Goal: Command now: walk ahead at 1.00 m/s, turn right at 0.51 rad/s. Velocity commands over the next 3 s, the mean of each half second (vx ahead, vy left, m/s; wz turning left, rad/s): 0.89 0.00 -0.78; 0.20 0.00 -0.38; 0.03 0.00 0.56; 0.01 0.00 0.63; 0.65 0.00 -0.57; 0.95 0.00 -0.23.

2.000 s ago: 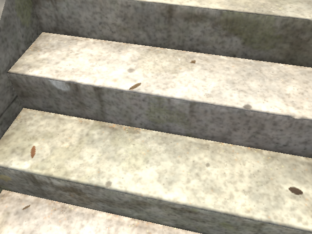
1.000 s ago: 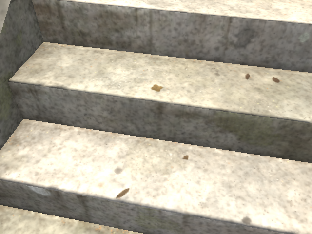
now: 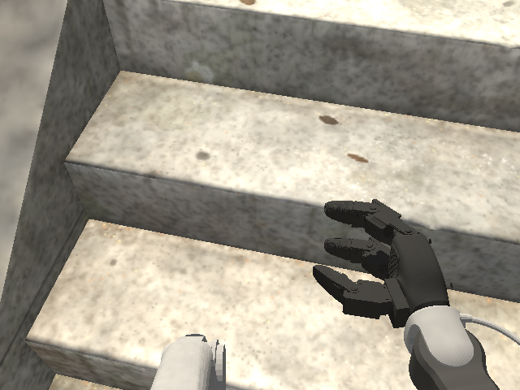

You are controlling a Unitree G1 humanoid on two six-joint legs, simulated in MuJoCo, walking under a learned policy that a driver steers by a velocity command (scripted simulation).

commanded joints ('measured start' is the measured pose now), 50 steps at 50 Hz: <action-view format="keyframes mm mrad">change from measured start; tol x64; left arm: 1 -105 286 58 -187 -41 -67 14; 50 -213 -38 1 -472 78 105 19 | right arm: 1 354 -138 -53 28 38 1 -4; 50 352 -116 -122 336 3 25 -34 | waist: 1 -220 12 -338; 50 57 -16 91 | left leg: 1 1296 -118 68 -446 70 -34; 5 1393 335 -1017 -1393 -103 114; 14 923 244 20 -1642 268 -78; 21 1240 223 137 -958 2148 19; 23 653 -137 5 55 269 -160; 33 -38 -50 -43 556 -115 -84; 42 1164 -96 -61 -891 166 -32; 43 1350 238 -572 -1063 947 196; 50 732 102 -340 -1223 64 50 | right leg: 1 -486 -142 118 -7 1567 -177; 10 -1275 31 158 2251 76 -104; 19 -290 181 -266 1228 -25 -17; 23 13 27 608 360 724 -262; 37 -259 -94 324 -106 910 -58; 41 -135 -127 242 245 1754 -19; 43 -480 193 204 1028 7 110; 50 -838 116 223 1654 83 76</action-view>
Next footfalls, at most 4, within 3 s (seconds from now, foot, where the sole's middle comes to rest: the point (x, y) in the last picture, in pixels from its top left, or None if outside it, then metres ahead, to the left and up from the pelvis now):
0.06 left None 0.23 0.12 -0.60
0.44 right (341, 321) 0.48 -0.11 -0.42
0.84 left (333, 152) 0.75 -0.09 -0.23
1.38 right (417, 177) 0.69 -0.24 -0.23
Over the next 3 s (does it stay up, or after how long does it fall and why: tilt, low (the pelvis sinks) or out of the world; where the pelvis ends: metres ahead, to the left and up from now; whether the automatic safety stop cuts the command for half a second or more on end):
stays up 1.15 -0.46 0.81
